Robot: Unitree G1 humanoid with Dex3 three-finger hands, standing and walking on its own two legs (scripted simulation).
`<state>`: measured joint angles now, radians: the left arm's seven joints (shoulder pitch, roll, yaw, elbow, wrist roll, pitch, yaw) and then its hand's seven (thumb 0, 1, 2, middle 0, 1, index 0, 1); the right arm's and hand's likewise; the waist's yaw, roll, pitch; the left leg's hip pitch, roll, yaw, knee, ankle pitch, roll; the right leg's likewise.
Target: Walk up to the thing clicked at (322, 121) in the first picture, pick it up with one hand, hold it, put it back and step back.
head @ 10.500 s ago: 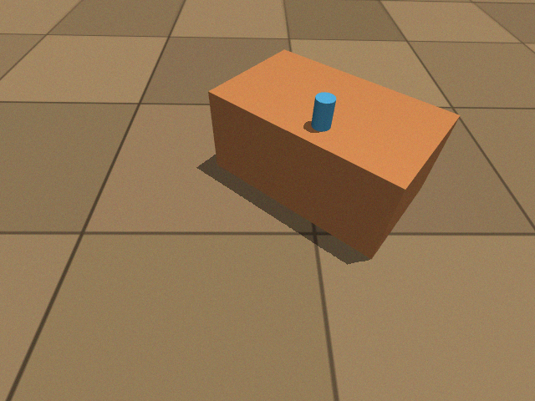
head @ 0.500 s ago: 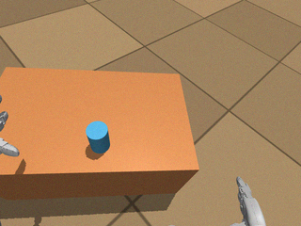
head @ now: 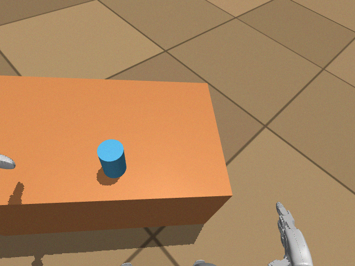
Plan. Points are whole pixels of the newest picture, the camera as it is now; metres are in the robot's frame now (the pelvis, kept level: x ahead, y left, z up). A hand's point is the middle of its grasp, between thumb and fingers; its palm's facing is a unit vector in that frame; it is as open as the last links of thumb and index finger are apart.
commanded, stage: approach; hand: left
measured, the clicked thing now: (112, 159) +0.48 +0.16 -0.22
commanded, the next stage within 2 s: close in in 0.46 s
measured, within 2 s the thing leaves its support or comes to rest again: neither
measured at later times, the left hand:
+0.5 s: hand (76, 166) +0.42 +0.25 -0.15, palm faces +0.03 -0.99 +0.11, open 17.4 cm
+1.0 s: hand (109, 168) +0.44 +0.17 -0.20, palm faces +0.02 -1.00 +0.05, open 17.5 cm
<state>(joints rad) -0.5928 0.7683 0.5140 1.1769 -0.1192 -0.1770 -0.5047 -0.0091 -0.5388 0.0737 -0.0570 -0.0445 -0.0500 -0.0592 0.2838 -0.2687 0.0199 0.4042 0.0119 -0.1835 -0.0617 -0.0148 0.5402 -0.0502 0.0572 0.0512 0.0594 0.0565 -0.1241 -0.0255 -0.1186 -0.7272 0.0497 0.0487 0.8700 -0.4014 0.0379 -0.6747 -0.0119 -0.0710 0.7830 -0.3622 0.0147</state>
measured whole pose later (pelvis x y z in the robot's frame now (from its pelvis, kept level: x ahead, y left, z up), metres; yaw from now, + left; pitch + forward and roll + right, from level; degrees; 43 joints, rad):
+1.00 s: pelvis -0.06 -0.01 -0.17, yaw -2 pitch +31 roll -6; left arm -0.72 0.56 0.48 1.15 -0.06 -0.61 -0.20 -0.01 -0.58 0.01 -0.08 -0.09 -0.10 -0.07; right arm 0.44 -0.31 -0.09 -0.23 -0.06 -0.15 0.06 -0.01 0.53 -0.04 0.06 0.05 0.07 0.06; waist -0.36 -0.04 -0.18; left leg -1.61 0.08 -0.03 1.64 -0.59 0.03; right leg -1.54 -0.02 -0.12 1.57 -0.57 -0.02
